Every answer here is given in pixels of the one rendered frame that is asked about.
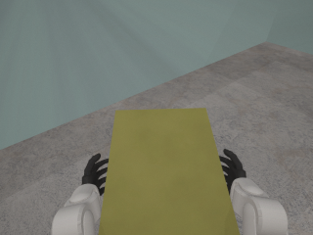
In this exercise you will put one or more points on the left robot forearm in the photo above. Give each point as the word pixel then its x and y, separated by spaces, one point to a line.
pixel 80 212

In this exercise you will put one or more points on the carton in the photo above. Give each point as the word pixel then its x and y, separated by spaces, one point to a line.
pixel 165 177

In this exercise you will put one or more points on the right robot forearm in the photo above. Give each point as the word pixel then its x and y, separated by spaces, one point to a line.
pixel 261 215

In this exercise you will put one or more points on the left robot hand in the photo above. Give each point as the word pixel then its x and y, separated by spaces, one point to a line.
pixel 92 174

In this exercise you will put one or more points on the right robot hand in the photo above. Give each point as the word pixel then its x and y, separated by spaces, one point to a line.
pixel 234 170

